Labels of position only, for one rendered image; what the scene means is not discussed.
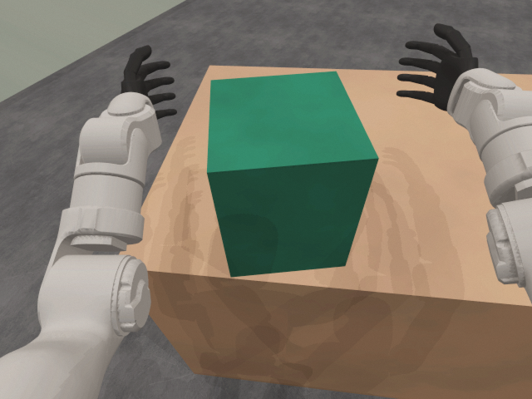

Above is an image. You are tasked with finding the carton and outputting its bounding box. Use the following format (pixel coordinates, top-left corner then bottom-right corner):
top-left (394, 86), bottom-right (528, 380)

top-left (207, 71), bottom-right (379, 278)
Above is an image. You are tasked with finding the robot left upper arm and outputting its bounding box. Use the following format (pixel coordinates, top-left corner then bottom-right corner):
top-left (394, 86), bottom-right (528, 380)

top-left (0, 255), bottom-right (151, 399)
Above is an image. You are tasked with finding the robot right upper arm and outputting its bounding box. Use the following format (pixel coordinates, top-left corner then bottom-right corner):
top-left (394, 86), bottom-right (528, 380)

top-left (486, 198), bottom-right (532, 303)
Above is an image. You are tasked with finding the right robot hand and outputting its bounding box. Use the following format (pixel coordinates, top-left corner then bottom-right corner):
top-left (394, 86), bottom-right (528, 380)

top-left (397, 23), bottom-right (478, 111)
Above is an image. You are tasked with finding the pedestal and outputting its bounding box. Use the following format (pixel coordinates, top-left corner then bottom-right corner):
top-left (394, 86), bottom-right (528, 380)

top-left (119, 66), bottom-right (532, 399)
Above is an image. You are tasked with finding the robot left forearm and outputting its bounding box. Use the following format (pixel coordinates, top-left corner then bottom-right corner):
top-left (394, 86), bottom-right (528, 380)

top-left (37, 92), bottom-right (162, 327)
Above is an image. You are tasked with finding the robot right forearm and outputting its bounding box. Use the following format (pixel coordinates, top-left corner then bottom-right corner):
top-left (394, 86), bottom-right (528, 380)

top-left (447, 68), bottom-right (532, 209)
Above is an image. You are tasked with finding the left robot hand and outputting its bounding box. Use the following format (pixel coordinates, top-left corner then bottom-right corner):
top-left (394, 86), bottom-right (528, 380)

top-left (121, 45), bottom-right (177, 120)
